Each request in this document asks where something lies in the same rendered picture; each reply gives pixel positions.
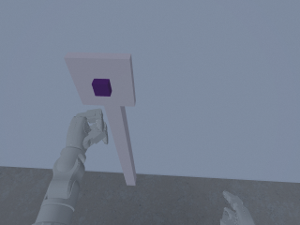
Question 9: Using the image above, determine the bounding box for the panel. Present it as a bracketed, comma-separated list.
[64, 52, 137, 186]

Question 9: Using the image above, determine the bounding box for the left robot forearm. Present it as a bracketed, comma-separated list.
[32, 146, 86, 225]

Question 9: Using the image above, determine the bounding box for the right robot hand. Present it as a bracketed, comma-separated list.
[220, 190, 256, 225]

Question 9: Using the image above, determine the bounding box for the button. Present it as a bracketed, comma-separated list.
[92, 79, 112, 97]

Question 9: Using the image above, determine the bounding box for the left robot hand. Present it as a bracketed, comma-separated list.
[66, 108, 109, 153]

